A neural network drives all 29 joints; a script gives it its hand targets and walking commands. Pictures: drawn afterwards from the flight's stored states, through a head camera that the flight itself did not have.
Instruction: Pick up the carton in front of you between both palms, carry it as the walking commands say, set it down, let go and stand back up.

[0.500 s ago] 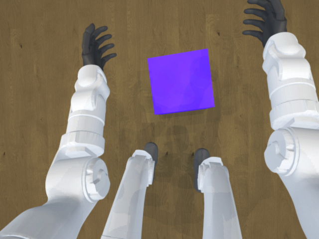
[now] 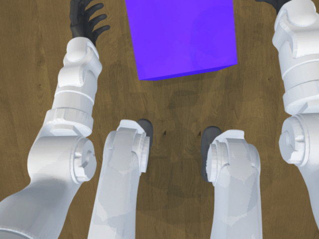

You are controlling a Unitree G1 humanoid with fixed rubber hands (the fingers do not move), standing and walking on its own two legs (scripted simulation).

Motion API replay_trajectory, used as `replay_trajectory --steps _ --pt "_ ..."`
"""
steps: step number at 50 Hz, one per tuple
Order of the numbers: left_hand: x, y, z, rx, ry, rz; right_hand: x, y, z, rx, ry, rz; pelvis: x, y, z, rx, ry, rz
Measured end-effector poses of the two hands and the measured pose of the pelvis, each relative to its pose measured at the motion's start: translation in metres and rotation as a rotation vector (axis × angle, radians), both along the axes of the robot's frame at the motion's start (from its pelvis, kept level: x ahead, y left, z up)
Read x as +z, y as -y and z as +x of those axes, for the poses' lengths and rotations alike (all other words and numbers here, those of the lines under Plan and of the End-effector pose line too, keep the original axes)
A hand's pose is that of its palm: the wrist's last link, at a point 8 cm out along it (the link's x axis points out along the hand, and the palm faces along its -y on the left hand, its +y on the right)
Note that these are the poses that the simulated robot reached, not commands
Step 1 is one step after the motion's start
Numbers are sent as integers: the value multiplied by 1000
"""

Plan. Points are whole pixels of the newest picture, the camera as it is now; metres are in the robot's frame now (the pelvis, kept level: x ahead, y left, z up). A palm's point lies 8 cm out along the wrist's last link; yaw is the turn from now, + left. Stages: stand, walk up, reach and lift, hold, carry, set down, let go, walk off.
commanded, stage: reach and lift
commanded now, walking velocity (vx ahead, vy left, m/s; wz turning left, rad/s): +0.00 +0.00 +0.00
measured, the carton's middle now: (181, 36) +0.53 +0.00 -0.31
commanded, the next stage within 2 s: none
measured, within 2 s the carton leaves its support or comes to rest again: leaves its support in 1.04 s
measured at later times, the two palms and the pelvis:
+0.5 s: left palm (105, 30) +0.53 +0.18 -0.24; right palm (256, 12) +0.56 -0.17 -0.25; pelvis +0.00 +0.01 -0.07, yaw +0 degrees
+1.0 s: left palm (112, 27) +0.53 +0.16 -0.23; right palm (245, 14) +0.55 -0.14 -0.24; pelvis +0.01 +0.01 -0.06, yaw +0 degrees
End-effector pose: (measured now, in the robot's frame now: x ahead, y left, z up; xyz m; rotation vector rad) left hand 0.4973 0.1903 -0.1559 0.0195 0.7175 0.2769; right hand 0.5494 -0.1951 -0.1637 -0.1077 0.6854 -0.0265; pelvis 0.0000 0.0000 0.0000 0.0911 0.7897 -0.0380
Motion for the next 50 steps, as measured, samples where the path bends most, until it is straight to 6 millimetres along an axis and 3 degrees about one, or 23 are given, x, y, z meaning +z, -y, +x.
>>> replay_trajectory --steps 7,13,18,24,29,35,40,50 --pt "-49 7 6 -18 -45 -20 -47 -9 0 -2 -53 7 -34 -4 -9 1 68 -14" --pt "-84 4 8 -26 -80 -23 -85 -23 2 16 -86 -4 -49 -6 -5 12 113 -22" --pt "-77 -10 23 -28 -13 8 -87 -33 9 4 -32 37 -61 -10 2 19 141 -28" --pt "-79 9 29 -77 -29 -17 -84 -29 9 -1 -19 21 -65 -13 3 33 155 -33" --pt "-79 15 30 -69 -30 -21 -84 -19 3 -12 -33 9 -66 -12 5 26 139 -35" --pt "-81 11 20 -60 -48 -21 -87 -35 1 20 -52 29 -62 -9 4 23 121 -24" --pt "-75 28 24 -92 -27 -46 -81 -52 4 33 -42 52 -56 -8 2 29 105 -26" --pt "-71 34 36 -46 -38 -43 -81 -50 5 25 -82 25 -61 -7 7 24 115 -27"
